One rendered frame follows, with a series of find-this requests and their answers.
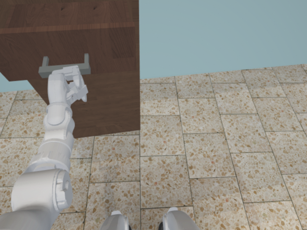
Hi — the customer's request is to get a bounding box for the robot left forearm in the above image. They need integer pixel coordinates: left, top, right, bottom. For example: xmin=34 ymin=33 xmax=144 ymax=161
xmin=11 ymin=102 xmax=75 ymax=210

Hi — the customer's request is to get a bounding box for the handle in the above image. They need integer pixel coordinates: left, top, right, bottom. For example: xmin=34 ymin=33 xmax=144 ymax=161
xmin=38 ymin=53 xmax=91 ymax=78

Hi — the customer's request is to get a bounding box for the drawer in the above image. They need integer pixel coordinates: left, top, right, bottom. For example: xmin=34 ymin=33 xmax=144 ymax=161
xmin=0 ymin=0 xmax=136 ymax=81

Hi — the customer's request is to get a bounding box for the cabinet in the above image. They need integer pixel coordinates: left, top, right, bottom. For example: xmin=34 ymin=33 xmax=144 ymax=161
xmin=0 ymin=0 xmax=141 ymax=138

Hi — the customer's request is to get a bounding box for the left robot hand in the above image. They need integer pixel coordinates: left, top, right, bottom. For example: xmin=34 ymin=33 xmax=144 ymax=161
xmin=47 ymin=65 xmax=88 ymax=106

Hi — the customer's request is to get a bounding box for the robot right shin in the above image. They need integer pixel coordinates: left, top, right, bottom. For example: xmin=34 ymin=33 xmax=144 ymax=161
xmin=168 ymin=207 xmax=178 ymax=212

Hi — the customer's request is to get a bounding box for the robot right thigh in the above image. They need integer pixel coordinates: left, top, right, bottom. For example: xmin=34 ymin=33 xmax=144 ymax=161
xmin=163 ymin=210 xmax=200 ymax=230

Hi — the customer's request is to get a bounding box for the robot left upper arm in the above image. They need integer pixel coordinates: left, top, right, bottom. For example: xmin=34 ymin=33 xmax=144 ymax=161
xmin=0 ymin=168 xmax=73 ymax=230

